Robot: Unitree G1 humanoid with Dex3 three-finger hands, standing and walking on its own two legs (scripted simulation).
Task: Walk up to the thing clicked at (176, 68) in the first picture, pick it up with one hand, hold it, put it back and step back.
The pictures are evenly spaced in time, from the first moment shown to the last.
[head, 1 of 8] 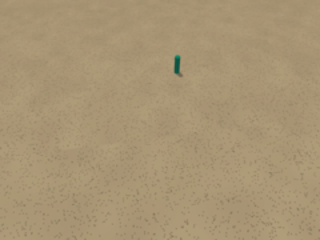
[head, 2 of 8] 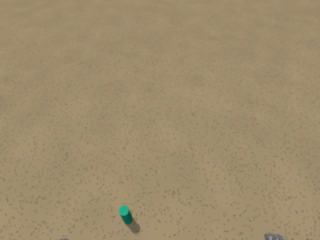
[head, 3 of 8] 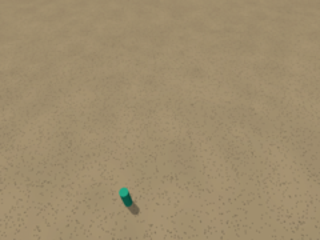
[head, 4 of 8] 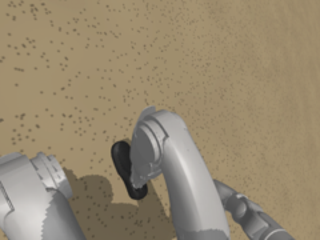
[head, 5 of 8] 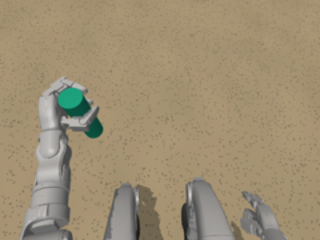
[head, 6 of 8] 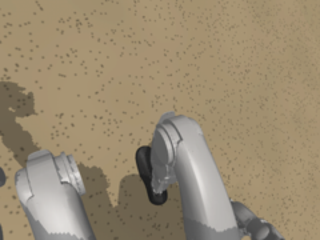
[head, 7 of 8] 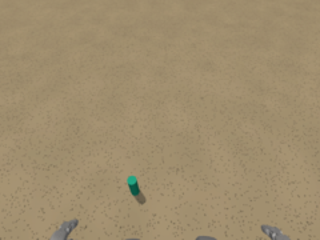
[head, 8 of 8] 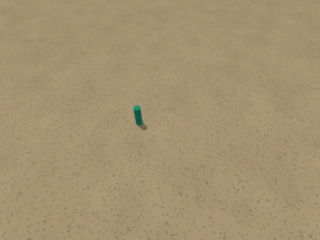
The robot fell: no
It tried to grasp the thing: yes
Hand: left
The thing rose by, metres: 0.66
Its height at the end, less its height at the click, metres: +0.00
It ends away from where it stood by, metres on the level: 0.02
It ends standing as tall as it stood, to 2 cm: yes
